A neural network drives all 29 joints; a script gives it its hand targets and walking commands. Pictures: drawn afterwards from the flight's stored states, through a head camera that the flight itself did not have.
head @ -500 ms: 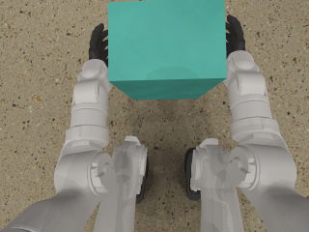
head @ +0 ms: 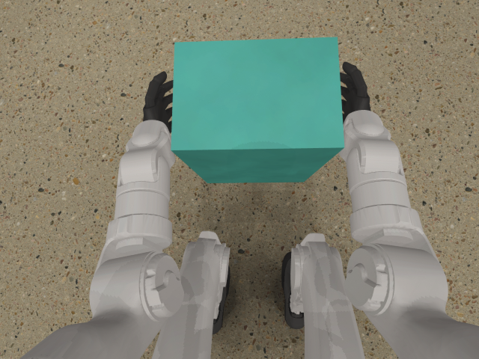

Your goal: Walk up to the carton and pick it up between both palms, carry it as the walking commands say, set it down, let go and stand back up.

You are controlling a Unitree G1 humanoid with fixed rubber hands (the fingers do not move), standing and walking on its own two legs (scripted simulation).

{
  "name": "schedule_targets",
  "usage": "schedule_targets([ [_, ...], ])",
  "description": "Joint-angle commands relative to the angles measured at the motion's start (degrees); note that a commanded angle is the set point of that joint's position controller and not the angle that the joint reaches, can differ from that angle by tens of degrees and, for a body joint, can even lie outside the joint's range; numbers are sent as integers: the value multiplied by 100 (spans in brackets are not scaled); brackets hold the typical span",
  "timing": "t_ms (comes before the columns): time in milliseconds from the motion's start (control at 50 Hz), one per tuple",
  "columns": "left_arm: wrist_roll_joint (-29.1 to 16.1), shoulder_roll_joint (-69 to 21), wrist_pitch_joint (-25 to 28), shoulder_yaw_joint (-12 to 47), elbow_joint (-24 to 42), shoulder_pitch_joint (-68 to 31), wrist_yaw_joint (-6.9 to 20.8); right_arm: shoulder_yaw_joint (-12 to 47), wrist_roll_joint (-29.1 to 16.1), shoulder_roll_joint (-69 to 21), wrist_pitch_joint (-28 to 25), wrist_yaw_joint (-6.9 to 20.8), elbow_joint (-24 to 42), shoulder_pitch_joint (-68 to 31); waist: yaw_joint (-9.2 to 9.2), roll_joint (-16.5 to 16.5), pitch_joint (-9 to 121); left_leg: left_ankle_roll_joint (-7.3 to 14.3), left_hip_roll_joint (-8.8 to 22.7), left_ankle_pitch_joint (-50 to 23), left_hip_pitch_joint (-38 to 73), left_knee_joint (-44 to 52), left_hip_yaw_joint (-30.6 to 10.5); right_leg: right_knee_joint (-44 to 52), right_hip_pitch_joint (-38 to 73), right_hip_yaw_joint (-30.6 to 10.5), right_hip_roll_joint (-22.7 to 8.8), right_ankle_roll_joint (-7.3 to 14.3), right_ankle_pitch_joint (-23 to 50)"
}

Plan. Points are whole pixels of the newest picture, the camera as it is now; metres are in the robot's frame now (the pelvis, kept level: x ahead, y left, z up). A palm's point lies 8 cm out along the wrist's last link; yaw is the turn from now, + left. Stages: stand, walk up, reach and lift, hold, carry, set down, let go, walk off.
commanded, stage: reach and lift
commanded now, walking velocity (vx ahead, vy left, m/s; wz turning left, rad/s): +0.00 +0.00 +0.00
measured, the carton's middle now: (255, 129) +0.48 +0.01 -0.12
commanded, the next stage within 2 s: none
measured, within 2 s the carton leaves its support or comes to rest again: neither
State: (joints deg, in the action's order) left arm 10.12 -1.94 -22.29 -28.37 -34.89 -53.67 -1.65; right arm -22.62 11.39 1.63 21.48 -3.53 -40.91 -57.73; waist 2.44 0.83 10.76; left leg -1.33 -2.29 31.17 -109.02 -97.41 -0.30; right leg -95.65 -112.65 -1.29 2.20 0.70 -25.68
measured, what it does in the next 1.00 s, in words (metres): rises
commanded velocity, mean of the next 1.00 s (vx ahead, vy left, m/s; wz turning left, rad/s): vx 0.00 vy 0.00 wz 0.00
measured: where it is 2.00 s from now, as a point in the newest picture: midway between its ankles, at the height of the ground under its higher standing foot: (254, 305)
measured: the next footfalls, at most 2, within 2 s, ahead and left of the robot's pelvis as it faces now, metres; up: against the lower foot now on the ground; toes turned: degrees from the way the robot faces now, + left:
none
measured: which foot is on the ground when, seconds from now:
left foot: down 0.00-1.00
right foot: down 0.00-1.00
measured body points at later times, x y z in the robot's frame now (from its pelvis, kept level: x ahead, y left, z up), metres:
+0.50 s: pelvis +0.02 +0.00 +0.06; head +0.22 -0.02 +0.47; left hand +0.46 +0.16 +0.02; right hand +0.48 -0.14 +0.01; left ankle +0.09 +0.12 -0.48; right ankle +0.11 -0.11 -0.48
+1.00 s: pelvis +0.04 -0.01 +0.13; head +0.20 -0.02 +0.55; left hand +0.44 +0.16 +0.09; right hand +0.46 -0.15 +0.08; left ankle +0.09 +0.12 -0.48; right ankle +0.11 -0.11 -0.48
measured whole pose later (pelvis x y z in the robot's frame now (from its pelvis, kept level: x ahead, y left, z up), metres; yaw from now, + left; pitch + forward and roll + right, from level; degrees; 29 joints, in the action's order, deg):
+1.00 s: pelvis +0.04 -0.01 +0.13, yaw -1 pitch +31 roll +2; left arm 12.7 -7.4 -20.7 -27.7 -31.0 -36.0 0.4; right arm -21.8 14.5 -4.0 20.2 -1.8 -36.6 -39.8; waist 3.0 0.4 12.3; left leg -1.2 -1.9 26.6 -74.7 -69.8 -1.2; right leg -69.3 -78.3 -1.9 2.4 1.1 -22.4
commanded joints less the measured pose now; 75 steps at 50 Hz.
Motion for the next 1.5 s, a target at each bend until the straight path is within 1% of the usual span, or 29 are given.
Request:
schedule_targets([
  [0,-880,-5756,92,3244,-22,-4019,1428,2856,-774,-6169,-84,1389,-96,-3365,121,262,5643,-24,-729,-1262,2403,1195,308,926,4166,204,740,-86,1160],
  [360,-801,-5990,142,3306,-11,-3249,1450,2963,-651,-6399,-152,1425,-70,-2601,124,253,5300,-22,-738,-1451,3224,2002,192,1758,4997,90,753,-100,1326],
  [740,-606,-6076,230,3330,45,-2391,1510,3045,-477,-6558,-233,1438,12,-1782,134,261,4647,24,-668,-1570,4145,2984,63,2761,6134,-122,661,-118,1476],
  [940,-507,-6141,235,3407,156,-1879,1550,3148,-408,-6632,-235,1497,195,-1301,127,231,4243,58,-616,-1756,4806,3588,-21,3347,6793,-220,604,-97,1663],
  [1240,-335,-6160,225,3548,399,-992,1621,3330,-342,-6661,-230,1622,534,-475,120,153,3632,110,-504,-2361,6051,4589,-170,4300,7759,-363,495,-45,2225],
  [1480,-219,-6062,147,3607,606,-423,1659,3362,-229,-6541,-155,1674,757,32,128,133,2982,145,-432,-2547,6998,5360,-259,5081,8532,-434,406,-28,2329],
])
